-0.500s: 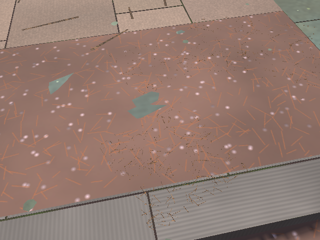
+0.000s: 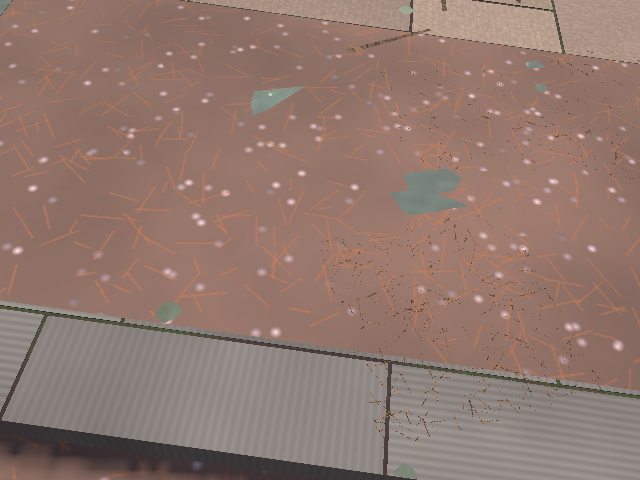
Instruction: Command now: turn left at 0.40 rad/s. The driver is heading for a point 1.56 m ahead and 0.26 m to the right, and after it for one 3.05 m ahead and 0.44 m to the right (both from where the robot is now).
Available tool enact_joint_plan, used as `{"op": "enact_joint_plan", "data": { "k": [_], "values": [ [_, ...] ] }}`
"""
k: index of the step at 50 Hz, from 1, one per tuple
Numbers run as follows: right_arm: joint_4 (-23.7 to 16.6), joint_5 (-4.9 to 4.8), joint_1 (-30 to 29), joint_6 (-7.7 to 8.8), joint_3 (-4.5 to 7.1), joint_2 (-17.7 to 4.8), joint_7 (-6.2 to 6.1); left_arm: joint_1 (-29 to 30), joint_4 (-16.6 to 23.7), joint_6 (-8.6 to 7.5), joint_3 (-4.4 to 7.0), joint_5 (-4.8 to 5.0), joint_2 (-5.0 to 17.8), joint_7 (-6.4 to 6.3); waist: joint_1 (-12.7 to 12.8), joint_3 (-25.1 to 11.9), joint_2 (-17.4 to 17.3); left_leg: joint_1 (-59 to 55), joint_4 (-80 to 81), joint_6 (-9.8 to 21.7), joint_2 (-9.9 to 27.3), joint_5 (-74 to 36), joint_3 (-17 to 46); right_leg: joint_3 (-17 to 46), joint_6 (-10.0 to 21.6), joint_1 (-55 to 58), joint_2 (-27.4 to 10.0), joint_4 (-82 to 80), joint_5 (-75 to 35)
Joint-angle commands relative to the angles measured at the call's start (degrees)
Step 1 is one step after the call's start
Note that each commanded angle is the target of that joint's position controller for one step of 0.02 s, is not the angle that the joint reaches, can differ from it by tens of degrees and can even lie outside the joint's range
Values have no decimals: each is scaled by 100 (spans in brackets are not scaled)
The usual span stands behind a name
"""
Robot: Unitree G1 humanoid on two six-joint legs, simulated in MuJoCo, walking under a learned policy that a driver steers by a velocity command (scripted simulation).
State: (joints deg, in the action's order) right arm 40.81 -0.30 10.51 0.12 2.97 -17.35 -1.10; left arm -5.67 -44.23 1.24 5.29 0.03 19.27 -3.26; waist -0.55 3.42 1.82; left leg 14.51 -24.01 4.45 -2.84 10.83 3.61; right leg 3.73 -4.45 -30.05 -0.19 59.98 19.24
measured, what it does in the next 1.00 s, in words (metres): steps to the right, turning right: right foot, then right foot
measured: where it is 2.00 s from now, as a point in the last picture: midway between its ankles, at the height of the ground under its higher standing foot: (339, 449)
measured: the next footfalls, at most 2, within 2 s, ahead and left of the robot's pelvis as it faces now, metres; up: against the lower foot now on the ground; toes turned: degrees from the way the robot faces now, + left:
right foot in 0.26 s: +0.07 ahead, -0.17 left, +0.00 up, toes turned +3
right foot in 0.80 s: +0.05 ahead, -0.19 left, +0.00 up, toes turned -18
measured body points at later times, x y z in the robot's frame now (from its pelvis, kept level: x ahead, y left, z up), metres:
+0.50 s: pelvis +0.03 -0.02 -0.02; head +0.06 -0.02 +0.43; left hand +0.19 +0.25 -0.12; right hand +0.15 -0.32 -0.12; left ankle +0.01 +0.07 -0.75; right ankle +0.03 -0.17 -0.75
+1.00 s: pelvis +0.03 -0.10 +0.00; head +0.05 -0.13 +0.45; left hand +0.25 +0.12 -0.10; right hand +0.05 -0.40 -0.13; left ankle +0.06 +0.04 -0.68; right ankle +0.01 -0.18 -0.75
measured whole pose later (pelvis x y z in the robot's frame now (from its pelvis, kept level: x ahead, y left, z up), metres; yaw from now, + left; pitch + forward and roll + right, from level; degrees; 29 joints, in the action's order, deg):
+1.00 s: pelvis +0.03 -0.10 +0.00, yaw -19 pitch +1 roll +0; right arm 44.7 0.2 11.5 -1.7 3.6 -18.6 0.5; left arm -10.6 -41.1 0.8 2.3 -0.3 15.6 0.3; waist -0.5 2.5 -2.8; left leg 25.9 -57.1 -2.4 3.2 21.1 -1.1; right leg -0.2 3.7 -12.3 2.6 23.3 12.0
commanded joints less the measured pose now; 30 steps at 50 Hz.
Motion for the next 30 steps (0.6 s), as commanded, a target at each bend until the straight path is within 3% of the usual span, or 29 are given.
{"op": "enact_joint_plan", "data": {
  "k": [1,6,9,11,12,13,14,15,16,18,21,23,24,25,26,27,28,29,30],
  "values": [
    [-368,24,-66,34,219,-899,-71,46,295,-82,77,6,375,-7,-43,-741,-882,-1049,654,792,1386,-1245,1393,105,-138,-333,-123,-522,-215],
    [-329,104,-211,-21,184,-912,-28,79,268,-159,27,23,357,60,-153,-544,-977,-611,640,887,1325,-815,1463,18,-152,354,-207,-1455,-75],
    [-222,164,-373,-14,20,-547,16,-95,143,-225,-49,24,246,139,-128,-653,-904,-487,531,855,1323,-1079,1301,-86,-81,1112,-312,-2220,-136],
    [-96,146,-456,-4,-37,-490,45,-245,60,-274,-93,25,179,195,38,-613,-804,-375,372,703,1226,-1211,1142,-233,39,1734,-226,-3216,-764],
    [4,125,-312,20,-36,-517,57,-236,65,-293,-101,-14,256,215,81,-542,-639,-336,324,507,1111,-1142,1061,-174,138,2017,-224,-3838,-1507],
    [40,164,-150,66,-17,-596,50,-189,132,-306,-58,-57,559,199,-18,-607,-405,-317,163,261,919,-838,957,183,263,2249,-481,-3762,-2454],
    [42,233,125,110,43,-746,57,-98,199,-288,39,-18,1043,178,-329,-665,150,-261,-82,66,503,-407,616,502,518,2277,-751,-3383,-3397],
    [29,231,-13,122,56,-741,26,-82,164,-258,71,80,1029,206,-260,-710,447,-353,-233,-122,192,-200,203,604,793,2027,-739,-3368,-3089],
    [-9,197,-232,103,70,-749,-23,-81,187,-250,50,110,887,231,-129,-666,517,-422,-436,-220,106,-128,9,823,922,1813,-766,-3508,-2715],
    [-56,120,-340,-12,111,-657,-114,-79,204,-269,20,91,765,239,-89,-644,725,-392,-728,-255,88,-109,-128,1187,1053,1642,-867,-3606,-2568],
    [-127,107,-214,-112,164,-539,-136,-101,274,-266,32,93,763,210,-92,-700,738,-377,-814,-202,96,62,-169,1524,1167,1477,-879,-3514,-2353],
    [-121,102,-59,-108,223,-572,-119,41,395,-218,24,120,713,174,-129,-716,388,-645,-519,-71,318,-160,-47,1332,992,1100,-624,-3185,-2051],
    [-106,108,39,-110,274,-690,-113,104,468,-193,4,139,630,166,-125,-683,-46,-831,-194,105,642,-427,242,989,783,766,-341,-2748,-1724],
    [-108,128,130,-111,321,-842,-108,60,495,-157,-23,135,536,171,-126,-600,-612,-1072,171,463,1259,-1041,842,496,517,287,40,-2121,-1119],
    [-133,154,103,-93,335,-919,-114,-73,526,-133,-29,87,470,194,-76,-630,-1250,-1197,448,1005,2124,-1918,1525,64,324,-79,196,-1277,576],
    [-223,188,60,-44,279,-801,-135,-38,553,-108,47,68,641,223,-111,-649,-1140,-1197,525,1447,2691,-2695,1878,94,207,-380,4,-9,1675],
    [-285,171,-75,0,246,-743,-150,-87,529,-62,118,114,735,245,-17,-577,-673,-1113,513,1493,2705,-2908,1672,228,160,-489,-116,601,1690],
    [-313,113,-328,31,261,-778,-154,-135,513,-5,95,148,600,254,117,-430,-481,-1064,513,1252,2452,-2655,1191,228,124,-555,-283,444,1372],
    [-296,75,-397,50,295,-868,-160,-23,538,26,38,141,453,261,65,-322,-532,-1090,557,1082,2236,-2552,818,103,70,-605,-355,158,1008]
  ]
}}
Keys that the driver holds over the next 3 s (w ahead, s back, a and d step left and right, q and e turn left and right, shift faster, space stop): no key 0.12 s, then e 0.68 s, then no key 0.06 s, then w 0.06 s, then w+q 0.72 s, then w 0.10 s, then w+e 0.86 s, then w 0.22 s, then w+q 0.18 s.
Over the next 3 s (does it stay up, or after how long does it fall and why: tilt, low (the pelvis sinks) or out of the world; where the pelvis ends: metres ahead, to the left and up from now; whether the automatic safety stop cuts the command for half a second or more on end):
stays up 1.04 -0.20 0.06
